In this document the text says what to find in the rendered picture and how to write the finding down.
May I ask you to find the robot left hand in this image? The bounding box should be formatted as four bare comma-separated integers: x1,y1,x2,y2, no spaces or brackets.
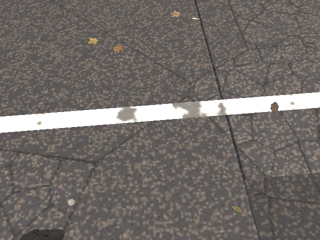
19,229,65,240

